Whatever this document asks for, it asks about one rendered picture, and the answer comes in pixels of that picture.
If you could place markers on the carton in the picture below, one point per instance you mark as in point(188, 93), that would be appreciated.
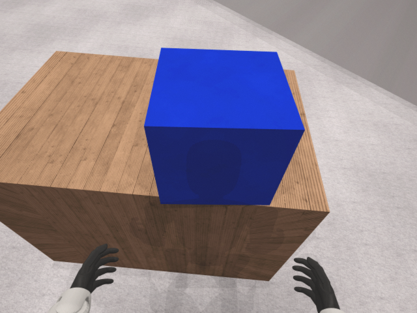
point(222, 126)

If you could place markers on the pedestal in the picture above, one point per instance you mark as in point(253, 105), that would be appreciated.
point(76, 173)

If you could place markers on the robot left forearm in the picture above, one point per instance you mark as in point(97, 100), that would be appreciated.
point(73, 300)

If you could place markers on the right robot hand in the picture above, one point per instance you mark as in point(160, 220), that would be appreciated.
point(322, 293)

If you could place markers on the left robot hand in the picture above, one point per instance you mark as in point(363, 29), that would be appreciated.
point(89, 272)

